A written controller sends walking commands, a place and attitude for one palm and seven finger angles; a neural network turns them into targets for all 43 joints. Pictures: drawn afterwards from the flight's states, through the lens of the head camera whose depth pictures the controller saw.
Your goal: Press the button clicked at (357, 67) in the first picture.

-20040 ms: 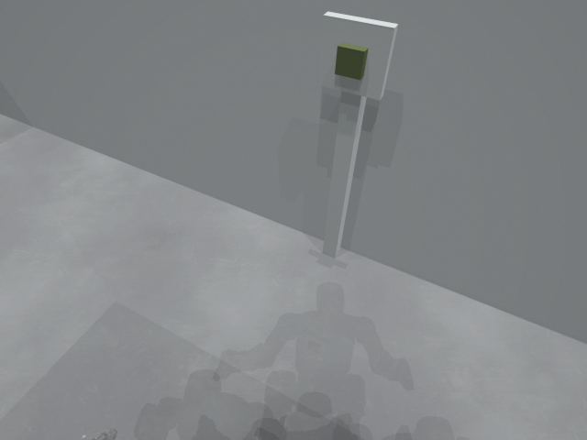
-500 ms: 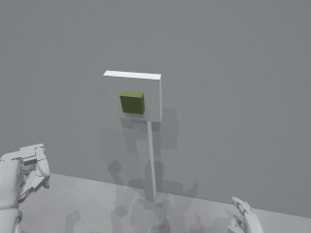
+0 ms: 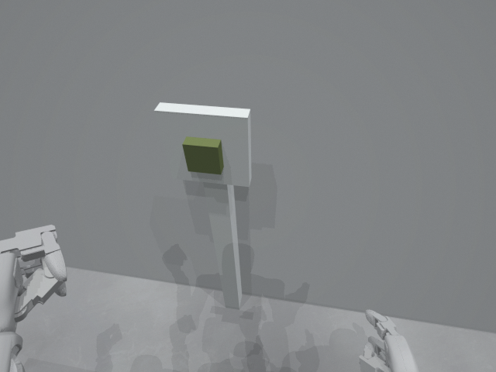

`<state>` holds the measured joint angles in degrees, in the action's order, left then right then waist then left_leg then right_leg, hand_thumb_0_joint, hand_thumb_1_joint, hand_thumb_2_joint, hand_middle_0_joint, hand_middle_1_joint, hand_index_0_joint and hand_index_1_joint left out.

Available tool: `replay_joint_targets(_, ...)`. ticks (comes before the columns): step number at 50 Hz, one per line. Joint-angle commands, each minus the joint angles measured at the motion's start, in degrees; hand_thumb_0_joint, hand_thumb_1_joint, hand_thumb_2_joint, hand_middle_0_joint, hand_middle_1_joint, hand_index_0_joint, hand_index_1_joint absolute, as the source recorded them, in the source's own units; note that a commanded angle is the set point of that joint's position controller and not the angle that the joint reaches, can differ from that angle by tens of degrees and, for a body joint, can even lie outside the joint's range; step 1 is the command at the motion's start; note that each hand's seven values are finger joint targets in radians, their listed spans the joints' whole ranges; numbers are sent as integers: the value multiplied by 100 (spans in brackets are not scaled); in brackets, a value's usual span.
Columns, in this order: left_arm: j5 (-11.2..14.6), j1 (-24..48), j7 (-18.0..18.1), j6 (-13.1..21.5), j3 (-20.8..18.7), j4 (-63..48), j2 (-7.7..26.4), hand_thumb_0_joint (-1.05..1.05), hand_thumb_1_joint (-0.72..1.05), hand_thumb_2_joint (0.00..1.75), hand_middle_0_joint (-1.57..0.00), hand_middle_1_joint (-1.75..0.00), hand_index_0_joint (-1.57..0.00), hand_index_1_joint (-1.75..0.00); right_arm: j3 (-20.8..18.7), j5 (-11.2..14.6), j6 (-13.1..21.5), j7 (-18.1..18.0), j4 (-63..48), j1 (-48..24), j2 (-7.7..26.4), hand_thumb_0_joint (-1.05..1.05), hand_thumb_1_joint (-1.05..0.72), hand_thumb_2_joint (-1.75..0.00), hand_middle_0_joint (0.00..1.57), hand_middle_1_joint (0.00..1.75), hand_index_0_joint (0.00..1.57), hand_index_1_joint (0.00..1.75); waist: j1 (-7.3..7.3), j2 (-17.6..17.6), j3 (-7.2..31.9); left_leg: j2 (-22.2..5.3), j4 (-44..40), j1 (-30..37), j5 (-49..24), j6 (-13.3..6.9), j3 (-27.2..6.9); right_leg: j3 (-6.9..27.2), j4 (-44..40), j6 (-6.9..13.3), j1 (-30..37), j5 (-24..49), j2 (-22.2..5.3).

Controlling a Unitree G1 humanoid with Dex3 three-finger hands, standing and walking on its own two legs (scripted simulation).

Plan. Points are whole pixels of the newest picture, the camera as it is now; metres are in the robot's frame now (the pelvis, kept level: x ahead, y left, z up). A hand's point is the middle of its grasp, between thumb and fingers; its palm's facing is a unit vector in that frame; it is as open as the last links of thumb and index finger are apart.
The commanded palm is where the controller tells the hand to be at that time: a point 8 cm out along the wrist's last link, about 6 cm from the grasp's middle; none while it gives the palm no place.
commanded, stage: step back with the hand held close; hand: left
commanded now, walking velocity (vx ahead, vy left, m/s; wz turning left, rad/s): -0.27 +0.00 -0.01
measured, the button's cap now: (204, 154) +0.49 +0.14 +0.09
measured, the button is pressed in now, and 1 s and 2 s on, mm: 0 0 0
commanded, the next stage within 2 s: stop stepping back and stand still in 1.08 s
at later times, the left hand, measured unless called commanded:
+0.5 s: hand (24, 320) +0.13 +0.26 +0.15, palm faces +0.34 -0.80 -0.49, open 3.1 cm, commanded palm +0.07 +0.30 +0.17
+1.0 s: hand out of the picture +0.08 +0.26 +0.16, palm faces +0.32 -0.83 -0.45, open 3.1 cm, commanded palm +0.01 +0.30 +0.17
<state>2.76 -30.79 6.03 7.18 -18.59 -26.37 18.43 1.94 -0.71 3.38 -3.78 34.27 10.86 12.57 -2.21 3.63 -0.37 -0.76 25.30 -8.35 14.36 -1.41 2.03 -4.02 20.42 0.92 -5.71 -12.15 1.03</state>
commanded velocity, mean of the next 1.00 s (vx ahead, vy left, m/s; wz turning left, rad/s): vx -0.32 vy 0.00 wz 0.00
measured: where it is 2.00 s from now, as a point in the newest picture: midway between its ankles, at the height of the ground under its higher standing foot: outside the picture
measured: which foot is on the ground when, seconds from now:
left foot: down 0.00-1.00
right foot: down 0.00-0.74, up 0.76-0.98, down 1.00-1.00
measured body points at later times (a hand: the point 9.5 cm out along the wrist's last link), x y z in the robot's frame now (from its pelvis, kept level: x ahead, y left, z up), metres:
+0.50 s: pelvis -0.06 +0.02 -0.01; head -0.04 +0.03 +0.44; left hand +0.11 +0.30 +0.18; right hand +0.13 -0.21 -0.08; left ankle +0.00 +0.10 -0.74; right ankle -0.01 -0.11 -0.74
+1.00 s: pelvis -0.12 +0.03 -0.01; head -0.09 +0.06 +0.44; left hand +0.05 +0.31 +0.18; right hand +0.05 -0.19 -0.08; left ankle +0.00 +0.10 -0.74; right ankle -0.24 -0.10 -0.74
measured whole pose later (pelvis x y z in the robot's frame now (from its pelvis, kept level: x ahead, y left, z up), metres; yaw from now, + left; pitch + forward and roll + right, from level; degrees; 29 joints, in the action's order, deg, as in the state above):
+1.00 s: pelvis -0.12 +0.03 -0.01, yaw -1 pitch +5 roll -3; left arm 2.5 -36.8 7.7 15.4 -22.7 -37.2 24.2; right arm 1.3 -2.1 7.0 -2.7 34.7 10.8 9.4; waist -0.6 -1.5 1.7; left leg -0.1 23.1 -28.0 0.8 -3.5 2.2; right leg 0.0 25.5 1.0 -8.1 -18.7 2.6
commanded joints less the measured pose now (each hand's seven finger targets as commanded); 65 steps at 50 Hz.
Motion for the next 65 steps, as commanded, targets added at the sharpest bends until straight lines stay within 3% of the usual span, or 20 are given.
replay_joint_targets(1,2,-201,101,459,-542,-1288,957,0,90,90,-130,-150,-130,-150,-375,29,53,-57,-1027,-634,690,0,-90,-90,20,30,20,30,138,-156,517,-200,-137,-49,-1381,-105,-354,677,-287,-12,-402,1314,-590)
replay_joint_targets(5,44,-522,166,489,-805,-1571,1179,0,90,90,-130,-150,-130,-150,-444,79,-89,-93,-1175,-634,674,0,-90,-90,20,30,20,30,133,-257,1048,-301,-33,-121,-2214,-83,-405,530,194,-65,-108,2087,-548)
replay_joint_targets(10,49,-723,213,510,-918,-1753,1265,0,90,90,-130,-150,-130,-150,-494,111,-149,-127,-1290,-638,676,0,-90,-90,20,30,20,30,125,-59,1114,-421,-30,-354,-2535,-79,-501,475,588,-97,-162,2159,-466)
replay_joint_targets(15,6,-713,233,556,-885,-1765,1221,0,90,90,-130,-150,-130,-150,-517,114,-102,-140,-1305,-611,714,0,-90,-90,20,30,20,30,140,-26,855,-565,-241,-976,-1668,-167,-659,535,790,-115,-241,1479,-396)
replay_joint_targets(23,-136,-427,288,762,-1030,-1954,1270,0,90,90,-130,-150,-130,-150,-511,86,126,-158,-1368,-533,802,0,-90,-90,20,30,20,30,185,90,453,-717,-742,-2785,1344,-413,-994,736,1255,-106,248,360,-308)
replay_joint_targets(27,-165,-280,320,863,-915,-1944,1161,0,90,90,-130,-150,-130,-150,-505,75,229,-135,-1314,-387,785,0,-90,-90,20,30,20,30,256,-346,291,-443,-150,-2460,1690,-307,-858,1117,580,37,-613,-621,-569)
replay_joint_targets(32,-136,-130,463,971,-844,-1985,1230,0,90,90,-130,-150,-130,-150,-470,32,297,-158,-1071,-282,693,0,-90,-90,20,30,20,30,321,-743,370,-96,1048,-910,1005,-42,-604,1291,-219,324,-2342,-1555,-1112)
replay_joint_targets(35,-129,-188,491,1022,-895,-2118,1253,0,90,90,-130,-150,-130,-150,-443,40,323,-201,-1085,-390,748,0,-90,-90,20,30,20,30,313,-23,315,-494,-48,-1470,1341,-181,-1138,819,481,75,-1825,-1227,-588)
replay_joint_targets(37,-264,-204,456,1100,-1041,-2144,1218,0,90,90,-130,-150,-130,-150,-466,6,421,-221,-1147,-526,878,0,-90,-90,20,30,20,30,242,1293,330,-1514,-1938,-3500,3165,-597,-2325,392,2591,-211,71,-729,238)
replay_joint_targets(38,-290,-138,434,1101,-1102,-2076,1327,0,90,90,-130,-150,-130,-150,-487,-22,429,-234,-1150,-561,771,0,-90,-90,20,30,20,30,215,1125,323,-1729,-2098,-3573,2845,-735,-2670,520,3291,-205,42,-701,288)
replay_joint_targets(40,-245,-264,412,1141,-1129,-2111,1341,0,90,90,-130,-150,-130,-150,-529,-58,509,-171,-1097,-488,661,0,-90,-90,20,30,20,30,194,373,478,-1627,-1504,-2635,1446,-795,-2270,687,3243,-145,-581,-1207,223)
replay_joint_targets(45,-38,-687,312,1152,-768,-2200,1156,0,90,90,-130,-150,-130,-150,-468,-103,686,5,-777,-399,652,0,-90,-90,20,30,20,30,179,839,891,-1201,-1279,-762,-511,-403,-1616,306,1122,-47,-897,-1428,247)
replay_joint_targets(49,58,-550,175,1231,-884,-2242,1447,0,90,90,-130,-150,-130,-150,-452,-117,523,57,-617,-395,664,0,-90,-90,20,30,20,30,126,454,1445,-891,-432,498,-2825,-39,-972,474,-236,41,-849,256,15)
replay_joint_targets(52,171,-345,160,1301,-1175,-2303,1629,0,90,90,-130,-150,-130,-150,-492,-50,415,19,-744,-541,607,0,-90,-90,20,30,20,30,174,194,1750,-644,-250,910,-2650,38,-485,444,22,-20,-1152,675,-123)
replay_joint_targets(54,246,-698,163,1245,-1283,-2190,1701,0,90,90,-130,-150,-130,-150,-520,110,377,3,-833,-526,604,0,-90,-90,20,30,20,30,193,-570,1934,-473,387,1288,-2134,15,-353,489,-36,-154,-1545,1149,-388)
replay_joint_targets(57,317,-822,180,1159,-1237,-1931,1678,0,90,90,-130,-150,-130,-150,-482,166,322,-73,-943,-808,564,0,-90,-90,20,30,20,30,245,-848,800,35,1479,594,-223,217,-232,1082,-768,311,-2889,-359,-1222)
replay_joint_targets(59,204,-551,218,1071,-1108,-1710,1598,0,90,90,-130,-150,-130,-150,-452,77,264,-122,-800,-821,486,0,-90,-90,20,30,20,30,287,-809,164,117,2189,-103,43,266,-401,1292,-716,661,-3095,104,-1560)
replay_joint_targets(62,72,-169,263,855,-792,-1468,1352,0,90,90,-130,-150,-130,-150,-343,76,250,-221,-864,-661,551,0,-90,-90,20,30,20,30,359,-641,-346,-88,759,-502,-253,122,-566,901,-211,309,-2377,52,-1028)
replay_joint_targets(64,-1,157,290,905,-781,-1607,1445,0,90,90,-130,-150,-130,-150,-376,92,427,-310,-915,-614,750,0,-90,-90,20,30,20,30,260,29,-327,-451,-326,-361,-829,-61,-967,623,104,-24,-1893,-212,-335)
replay_joint_targets(65,-12,-35,290,940,-770,-1560,1409,0,90,90,-130,-150,-130,-150,-339,73,497,-295,-902,-529,691,0,-90,-90,20,30,20,30,257,538,46,-737,-928,-441,-38,-169,-1507,460,437,-81,-1497,-695,-101)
